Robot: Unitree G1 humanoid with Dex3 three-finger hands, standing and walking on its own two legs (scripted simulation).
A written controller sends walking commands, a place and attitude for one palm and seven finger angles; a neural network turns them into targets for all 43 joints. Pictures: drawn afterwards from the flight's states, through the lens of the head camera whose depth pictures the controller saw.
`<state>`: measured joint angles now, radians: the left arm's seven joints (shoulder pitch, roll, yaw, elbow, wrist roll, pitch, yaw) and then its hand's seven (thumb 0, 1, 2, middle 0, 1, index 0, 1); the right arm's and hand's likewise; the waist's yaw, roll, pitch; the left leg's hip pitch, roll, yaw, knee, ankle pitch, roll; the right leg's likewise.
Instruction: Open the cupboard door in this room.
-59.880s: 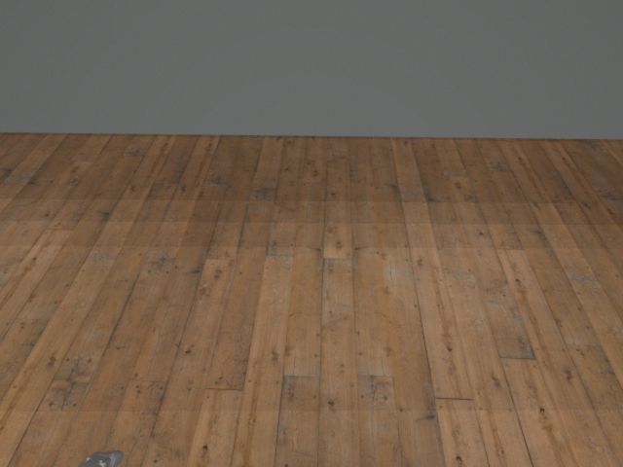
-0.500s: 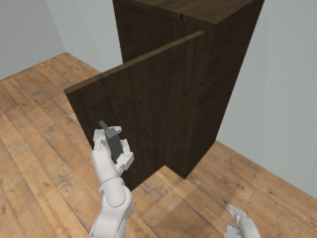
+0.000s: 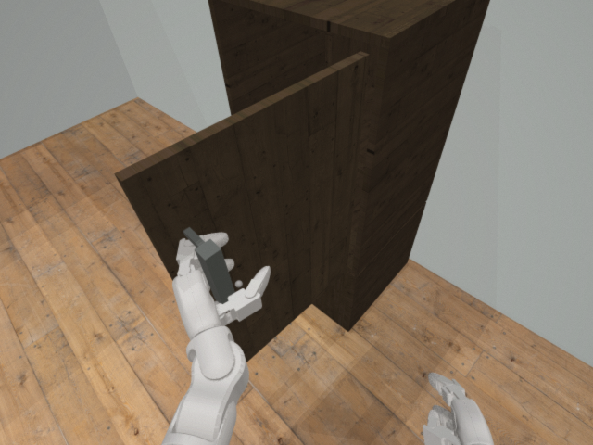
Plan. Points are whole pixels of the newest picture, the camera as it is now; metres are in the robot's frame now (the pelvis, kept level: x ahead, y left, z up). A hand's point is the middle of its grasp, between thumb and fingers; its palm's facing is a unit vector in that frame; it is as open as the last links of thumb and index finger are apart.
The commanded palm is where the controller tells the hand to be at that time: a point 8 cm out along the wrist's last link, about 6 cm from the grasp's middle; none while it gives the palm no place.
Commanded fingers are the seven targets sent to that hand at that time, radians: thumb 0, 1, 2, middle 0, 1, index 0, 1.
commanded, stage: open thumb and fingers to let go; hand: left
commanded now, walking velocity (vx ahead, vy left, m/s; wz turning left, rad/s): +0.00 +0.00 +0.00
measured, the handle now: (208, 267) +0.34 +0.14 +0.07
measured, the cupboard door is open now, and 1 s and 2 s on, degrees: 86 88 88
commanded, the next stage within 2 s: slide the hand sideways off the handle in 0.46 s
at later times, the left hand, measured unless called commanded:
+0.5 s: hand (235, 284) +0.31 +0.10 +0.07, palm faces +0.42 -0.91 -0.03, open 14.4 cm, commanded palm +0.27 +0.13 +0.07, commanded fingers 0.00 -0.50 0.30 -0.15 -0.30 -0.15 -0.30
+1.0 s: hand (233, 310) +0.27 +0.10 +0.07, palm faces -0.02 -1.00 +0.02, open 16.0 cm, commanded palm +0.24 +0.16 +0.07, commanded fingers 0.00 -0.50 0.30 -0.15 -0.30 -0.15 -0.30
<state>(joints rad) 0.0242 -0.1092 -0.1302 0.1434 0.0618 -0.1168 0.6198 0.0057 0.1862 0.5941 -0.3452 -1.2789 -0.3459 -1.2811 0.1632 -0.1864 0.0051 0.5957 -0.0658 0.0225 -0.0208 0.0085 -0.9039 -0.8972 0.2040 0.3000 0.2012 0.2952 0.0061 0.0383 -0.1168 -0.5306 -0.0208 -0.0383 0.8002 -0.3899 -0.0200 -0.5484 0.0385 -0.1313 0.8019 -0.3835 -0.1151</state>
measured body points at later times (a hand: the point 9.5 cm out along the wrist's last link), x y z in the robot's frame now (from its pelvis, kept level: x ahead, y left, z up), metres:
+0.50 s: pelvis +0.00 +0.02 +0.00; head +0.01 +0.00 +0.45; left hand +0.28 +0.15 +0.08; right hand +0.17 -0.19 -0.10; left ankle +0.01 +0.14 -0.70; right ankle +0.02 -0.04 -0.70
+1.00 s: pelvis -0.01 +0.05 +0.00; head +0.00 +0.04 +0.45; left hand +0.27 +0.15 +0.07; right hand +0.14 -0.18 -0.09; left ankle +0.01 +0.14 -0.70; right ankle +0.02 -0.04 -0.70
